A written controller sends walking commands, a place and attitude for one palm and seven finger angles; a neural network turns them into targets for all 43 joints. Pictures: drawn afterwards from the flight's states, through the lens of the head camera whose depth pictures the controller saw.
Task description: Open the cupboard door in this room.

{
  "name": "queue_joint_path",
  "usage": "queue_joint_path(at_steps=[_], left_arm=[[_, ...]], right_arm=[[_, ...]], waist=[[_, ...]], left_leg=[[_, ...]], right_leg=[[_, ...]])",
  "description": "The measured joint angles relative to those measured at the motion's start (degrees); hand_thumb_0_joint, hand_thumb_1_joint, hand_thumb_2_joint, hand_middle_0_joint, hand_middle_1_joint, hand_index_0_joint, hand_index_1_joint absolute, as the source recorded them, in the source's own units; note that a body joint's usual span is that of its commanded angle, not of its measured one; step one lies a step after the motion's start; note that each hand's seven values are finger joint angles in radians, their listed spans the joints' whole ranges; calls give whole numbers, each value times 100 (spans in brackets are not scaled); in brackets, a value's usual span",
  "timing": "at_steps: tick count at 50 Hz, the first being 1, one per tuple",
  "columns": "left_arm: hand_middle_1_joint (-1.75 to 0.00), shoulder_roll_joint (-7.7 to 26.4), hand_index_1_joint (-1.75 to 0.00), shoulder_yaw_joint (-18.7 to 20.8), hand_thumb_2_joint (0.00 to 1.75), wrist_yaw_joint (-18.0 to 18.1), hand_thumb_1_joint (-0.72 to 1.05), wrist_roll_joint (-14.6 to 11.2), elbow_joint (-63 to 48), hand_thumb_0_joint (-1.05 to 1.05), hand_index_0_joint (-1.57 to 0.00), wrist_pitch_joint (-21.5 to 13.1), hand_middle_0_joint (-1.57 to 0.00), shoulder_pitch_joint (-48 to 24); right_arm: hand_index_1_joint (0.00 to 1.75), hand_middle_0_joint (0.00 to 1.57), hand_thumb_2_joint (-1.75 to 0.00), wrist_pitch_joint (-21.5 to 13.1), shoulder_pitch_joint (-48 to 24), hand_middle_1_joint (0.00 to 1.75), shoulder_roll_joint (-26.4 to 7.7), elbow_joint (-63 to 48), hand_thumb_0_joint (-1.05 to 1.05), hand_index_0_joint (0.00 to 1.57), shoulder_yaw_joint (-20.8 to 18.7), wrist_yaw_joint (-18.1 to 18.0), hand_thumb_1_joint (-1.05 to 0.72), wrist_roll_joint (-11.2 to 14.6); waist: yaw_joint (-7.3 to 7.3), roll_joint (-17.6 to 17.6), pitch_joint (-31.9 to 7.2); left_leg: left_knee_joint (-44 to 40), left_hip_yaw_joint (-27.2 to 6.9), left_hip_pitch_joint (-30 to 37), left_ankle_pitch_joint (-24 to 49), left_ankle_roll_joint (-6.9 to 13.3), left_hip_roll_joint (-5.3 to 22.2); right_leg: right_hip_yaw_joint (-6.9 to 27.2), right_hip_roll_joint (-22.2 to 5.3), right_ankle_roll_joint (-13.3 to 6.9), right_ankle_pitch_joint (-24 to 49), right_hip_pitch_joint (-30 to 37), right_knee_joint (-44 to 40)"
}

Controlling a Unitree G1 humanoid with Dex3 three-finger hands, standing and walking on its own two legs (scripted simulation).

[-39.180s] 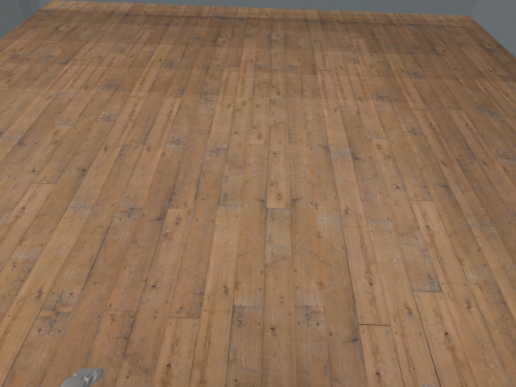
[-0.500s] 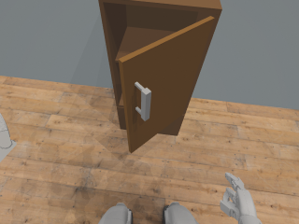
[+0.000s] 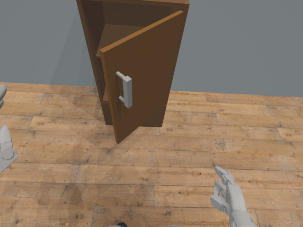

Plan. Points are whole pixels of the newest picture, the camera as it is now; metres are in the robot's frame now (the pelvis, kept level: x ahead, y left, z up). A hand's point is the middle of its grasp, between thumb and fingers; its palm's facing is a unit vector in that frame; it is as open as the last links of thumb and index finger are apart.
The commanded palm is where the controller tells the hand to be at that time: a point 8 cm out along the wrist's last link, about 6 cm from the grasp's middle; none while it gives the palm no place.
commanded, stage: stop stepping back and stand still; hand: left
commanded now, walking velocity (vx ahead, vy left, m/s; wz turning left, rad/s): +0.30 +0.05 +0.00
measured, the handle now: (124, 90) +0.56 +0.13 -0.04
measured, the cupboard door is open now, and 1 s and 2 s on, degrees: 47 47 47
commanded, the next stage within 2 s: let the arm hang, fingers relaxed in 0.74 s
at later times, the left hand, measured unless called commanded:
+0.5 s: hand (15, 193) +0.15 +0.23 +0.16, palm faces +0.37 -0.79 -0.49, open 7.4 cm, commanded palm +0.09 +0.28 +0.17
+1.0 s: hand out of the picture +0.12 +0.25 -0.06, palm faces +0.09 -0.90 -0.42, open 7.4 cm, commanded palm none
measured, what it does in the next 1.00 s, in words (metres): steps on the spot: right foot, then left foot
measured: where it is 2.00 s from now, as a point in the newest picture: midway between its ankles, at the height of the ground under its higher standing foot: outside the picture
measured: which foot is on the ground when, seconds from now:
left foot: down 0.00-0.08, up 0.10-0.26, down 0.28-1.00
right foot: up 0.00-0.06, down 0.08-1.00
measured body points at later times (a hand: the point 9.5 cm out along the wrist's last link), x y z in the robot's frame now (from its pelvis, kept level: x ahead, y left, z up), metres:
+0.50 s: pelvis -0.05 -0.02 -0.01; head -0.06 -0.02 +0.44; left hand +0.13 +0.27 +0.18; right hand +0.06 -0.28 -0.10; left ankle -0.04 +0.10 -0.74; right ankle -0.04 -0.11 -0.74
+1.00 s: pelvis -0.07 +0.00 -0.01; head -0.07 -0.02 +0.44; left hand +0.11 +0.29 -0.03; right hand +0.10 -0.25 -0.13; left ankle -0.04 +0.10 -0.74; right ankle -0.04 -0.11 -0.74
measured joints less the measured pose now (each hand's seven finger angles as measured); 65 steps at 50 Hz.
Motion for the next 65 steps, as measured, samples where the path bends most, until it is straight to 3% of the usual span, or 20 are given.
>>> queue_joint_path(at_steps=[3,4,6,9,11,14,17,22,31,42,44,46,50,54,58,65], left_arm=[[-30,8,-30,6,90,53,88,-23,-19,2,-22,82,-22,268],[-30,25,-30,29,90,74,88,-17,23,2,-22,82,-22,287],[-30,-128,-30,-79,90,78,88,2,222,2,-22,89,-22,127],[-30,-351,-30,-235,90,117,88,38,459,2,-22,123,-22,-88],[-30,-469,-30,-281,90,169,88,66,598,2,-22,95,-22,-174],[-30,-584,-30,-356,90,212,88,100,734,2,-22,36,-22,-307],[-30,-563,-30,-338,90,189,88,96,911,2,-21,-45,-21,-331],[-30,-451,-30,-321,90,129,88,123,981,2,-21,-120,-21,-114],[-30,-475,-30,-312,90,104,88,127,1044,2,-22,-218,-22,-227],[-30,-657,-30,-460,90,66,88,106,1056,2,-21,-53,-21,-359],[-30,-569,-30,-832,90,-162,89,266,1863,1,-21,-59,-21,-796],[-30,-618,-30,-1366,90,-428,89,353,3250,1,-21,365,-21,-1407],[-30,-996,-30,-2128,90,-674,90,444,6059,1,-20,1124,-20,-2099],[-30,-1418,-30,-2639,90,-767,90,423,7935,1,-20,1371,-20,-2153],[-30,-1727,-30,-2785,90,-722,93,374,9043,1,-21,1344,-21,-2003],[-30,-1562,-30,-2675,90,-726,94,313,9995,1,-21,1227,-21,-1776]], right_arm=[[30,20,-90,37,283,30,-48,-69,1,20,66,-66,-91,16],[30,20,-90,74,355,30,-69,-71,1,20,80,-94,-90,13],[30,20,-90,181,404,30,-201,92,1,20,49,-138,-90,-22],[30,20,-90,295,630,30,-338,462,1,20,-14,-181,-91,1],[30,20,-90,303,841,30,-399,602,1,20,-35,-220,-91,20],[30,20,-90,205,1112,30,-561,653,2,20,-109,-297,-91,28],[30,20,-90,190,1113,30,-556,741,2,20,-157,-316,-91,41],[30,20,-90,116,1127,30,-507,649,2,20,-153,-270,-91,25],[30,20,-90,52,884,30,-320,572,2,20,-22,-205,-91,6],[30,20,-90,121,456,30,-220,362,1,20,73,-152,-91,6],[30,20,-90,28,362,30,-388,628,1,20,-29,57,-91,44],[30,20,-90,265,182,30,-618,994,1,20,-76,198,-91,37],[30,20,-90,687,-42,30,-783,1542,1,20,-63,277,-91,-33],[30,20,-90,876,66,30,-754,1902,1,20,-26,283,-91,-75],[30,20,-90,990,340,30,-683,2372,1,20,-6,235,-91,-62],[30,19,-90,1096,859,30,-509,3097,1,20,-35,152,-91,-44]], waist=[[-27,0,-174],[-24,-52,-226],[8,84,-199],[98,88,-374],[45,49,-527],[-119,225,-671],[-187,167,-598],[-251,200,-572],[-87,220,-495],[67,309,-400],[88,417,-496],[119,549,-605],[34,593,-572],[-85,383,-315],[-70,184,-71],[49,181,89]], left_leg=[[32,51,-117,65,-62,39],[175,78,-234,-56,-89,10],[711,-129,-439,-622,-151,10],[1673,-347,-503,-1124,-131,-169],[1489,-329,-209,-1163,-63,-228],[535,-429,401,-1016,32,-150],[498,-394,462,-759,-119,-189],[542,-328,468,-811,-86,-178],[389,-251,559,-726,-58,-259],[257,-256,552,-631,-17,-246],[437,-353,317,-650,13,-303],[629,-407,118,-695,61,-401],[760,-395,79,-732,98,-476],[568,-376,273,-631,59,-443],[269,-413,431,-455,21,-382],[15,-521,524,-303,-19,-330]], right_leg=[[-174,-157,-42,108,640,-1053],[-131,-209,-151,245,811,-1495],[-159,-121,-354,874,783,-1612],[-78,-96,-453,997,762,-1673],[-74,-119,-450,1016,767,-1716],[-241,-37,-444,943,685,-1566],[-210,-89,-436,920,696,-1468],[-146,-78,-431,979,708,-1490],[-66,-157,-321,1038,744,-1557],[-67,-138,-270,1247,836,-1899],[-168,-203,-245,1203,656,-1736],[-226,-309,-215,1067,441,-1443],[-215,-390,-205,947,345,-1178],[-193,-350,-229,1054,518,-1355],[-228,-277,-266,1274,725,-1751],[-333,-209,-308,1502,939,-2206]])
